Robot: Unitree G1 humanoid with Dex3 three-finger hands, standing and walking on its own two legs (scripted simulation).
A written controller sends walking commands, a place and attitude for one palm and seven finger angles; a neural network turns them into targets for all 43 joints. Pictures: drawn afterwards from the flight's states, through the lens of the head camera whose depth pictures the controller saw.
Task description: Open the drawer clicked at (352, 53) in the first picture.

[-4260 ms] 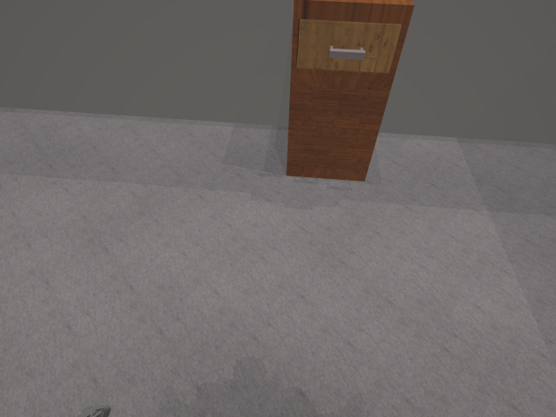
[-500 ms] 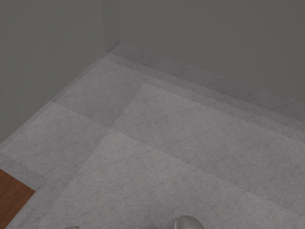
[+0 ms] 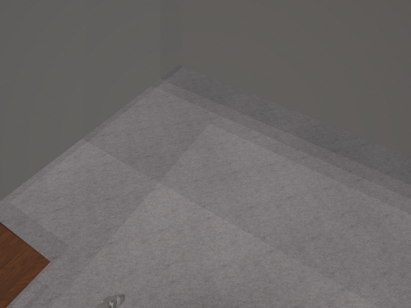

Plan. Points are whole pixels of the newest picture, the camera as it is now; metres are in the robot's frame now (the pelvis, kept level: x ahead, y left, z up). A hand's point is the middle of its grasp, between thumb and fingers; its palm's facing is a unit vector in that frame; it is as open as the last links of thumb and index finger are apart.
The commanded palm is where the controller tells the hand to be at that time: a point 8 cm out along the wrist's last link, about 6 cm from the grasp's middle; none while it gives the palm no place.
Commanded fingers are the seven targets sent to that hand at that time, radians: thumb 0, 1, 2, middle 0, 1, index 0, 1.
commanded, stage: turn to face it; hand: left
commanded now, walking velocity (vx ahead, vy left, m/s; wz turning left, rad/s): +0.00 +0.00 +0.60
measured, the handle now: out of the picture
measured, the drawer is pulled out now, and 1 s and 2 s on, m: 0.00 0.00 0.00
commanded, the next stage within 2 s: take the last steps up to it in 1.58 s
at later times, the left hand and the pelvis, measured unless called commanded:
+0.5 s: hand out of the picture +0.03 +0.20 -0.14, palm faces +0.28 -0.92 -0.27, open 7.4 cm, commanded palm none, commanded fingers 0.00 0.90 0.90 -0.20 -0.30 -0.20 -0.30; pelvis -0.02 -0.03 +0.02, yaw +16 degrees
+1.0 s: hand out of the picture -0.16 +0.17 -0.17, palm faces +0.59 -0.77 -0.25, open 7.4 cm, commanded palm none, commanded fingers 0.00 0.90 0.90 -0.20 -0.30 -0.20 -0.30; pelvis -0.06 -0.03 +0.01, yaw +35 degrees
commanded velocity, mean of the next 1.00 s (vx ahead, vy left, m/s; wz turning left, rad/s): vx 0.00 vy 0.00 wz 0.60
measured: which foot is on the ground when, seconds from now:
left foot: down 0.00-0.52, up 0.54-0.90, down 0.92-1.00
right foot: down 0.00-0.00, up 0.02-0.50, down 0.52-0.92, up 0.94-1.00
